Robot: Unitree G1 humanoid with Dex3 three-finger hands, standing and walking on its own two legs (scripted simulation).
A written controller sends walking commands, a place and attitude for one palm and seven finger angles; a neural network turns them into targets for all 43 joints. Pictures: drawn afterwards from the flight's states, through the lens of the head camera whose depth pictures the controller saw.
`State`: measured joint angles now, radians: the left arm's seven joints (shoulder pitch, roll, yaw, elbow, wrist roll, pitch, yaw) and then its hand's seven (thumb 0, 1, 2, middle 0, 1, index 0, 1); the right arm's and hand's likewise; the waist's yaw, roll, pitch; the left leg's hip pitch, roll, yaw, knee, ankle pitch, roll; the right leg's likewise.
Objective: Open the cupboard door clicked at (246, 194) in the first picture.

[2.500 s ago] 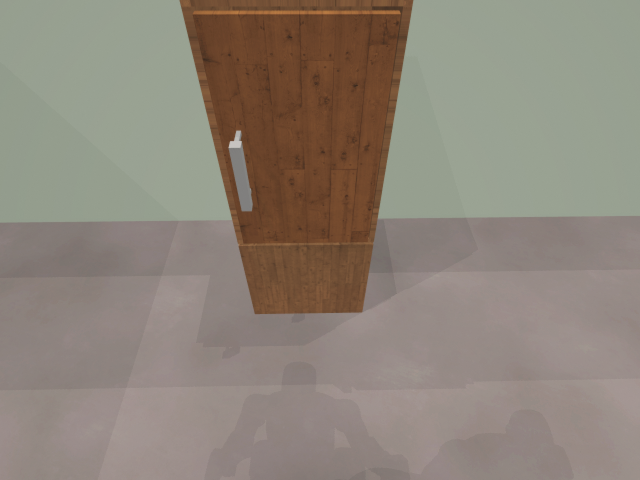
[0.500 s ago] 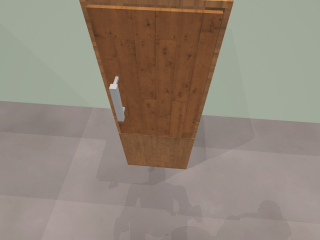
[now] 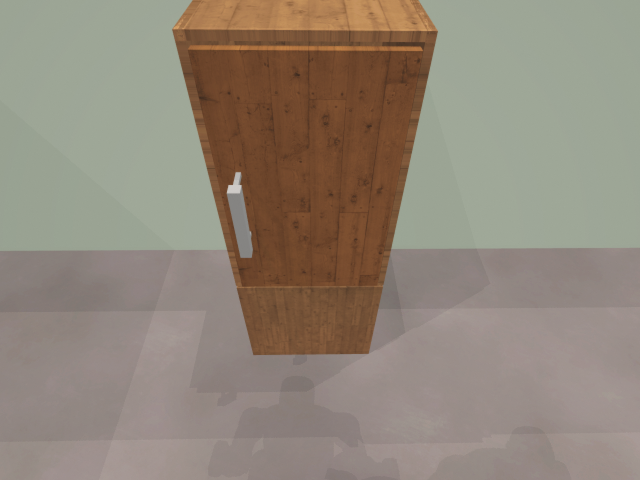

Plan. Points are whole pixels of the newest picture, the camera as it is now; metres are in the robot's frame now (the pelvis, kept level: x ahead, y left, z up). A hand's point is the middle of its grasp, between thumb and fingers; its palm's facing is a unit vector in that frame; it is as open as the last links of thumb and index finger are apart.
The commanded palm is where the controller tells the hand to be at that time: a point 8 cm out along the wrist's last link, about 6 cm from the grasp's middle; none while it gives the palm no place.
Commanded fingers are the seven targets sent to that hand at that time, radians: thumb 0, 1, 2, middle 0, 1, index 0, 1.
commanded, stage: come to a stop and stand still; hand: left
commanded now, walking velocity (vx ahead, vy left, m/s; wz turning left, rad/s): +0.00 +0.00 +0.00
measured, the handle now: (242, 216) +0.60 +0.20 -0.06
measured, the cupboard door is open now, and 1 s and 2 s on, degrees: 0 0 0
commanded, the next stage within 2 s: look again from close up in 0.16 s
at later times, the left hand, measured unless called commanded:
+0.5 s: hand out of the picture +0.01 +0.16 -0.17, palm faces -0.01 -0.98 -0.17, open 7.4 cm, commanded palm none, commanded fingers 0.00 0.90 0.90 -0.20 -0.30 -0.20 -0.30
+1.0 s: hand (205, 412) +0.22 +0.17 -0.05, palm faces +0.26 -0.96 -0.13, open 7.5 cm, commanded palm +0.15 +0.22 -0.07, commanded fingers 0.00 0.69 0.81 -0.22 -0.44 -0.22 -0.44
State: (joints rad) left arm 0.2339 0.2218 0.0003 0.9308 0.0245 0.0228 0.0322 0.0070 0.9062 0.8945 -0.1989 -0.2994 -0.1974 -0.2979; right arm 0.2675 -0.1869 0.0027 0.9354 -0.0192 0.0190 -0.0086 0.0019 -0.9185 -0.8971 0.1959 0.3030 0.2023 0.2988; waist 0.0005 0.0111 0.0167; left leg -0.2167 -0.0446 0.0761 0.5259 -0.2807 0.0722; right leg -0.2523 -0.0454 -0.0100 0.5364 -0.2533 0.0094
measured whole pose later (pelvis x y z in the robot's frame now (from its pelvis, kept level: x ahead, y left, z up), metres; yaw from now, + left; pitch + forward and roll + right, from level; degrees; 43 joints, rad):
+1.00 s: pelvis +0.04 -0.03 -0.01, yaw +2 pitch +3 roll +1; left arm 0.40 0.16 0.08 0.23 -0.13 -0.11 0.06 0.02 0.87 0.88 -0.20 -0.33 -0.20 -0.33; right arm 0.32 -0.19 -0.02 0.83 0.01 -0.23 -0.04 0.01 -0.91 -0.90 0.20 0.30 0.20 0.30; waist -0.02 -0.01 -0.05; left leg -0.30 -0.04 0.04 0.59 -0.34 0.03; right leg -0.34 -0.05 -0.05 0.64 -0.36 0.00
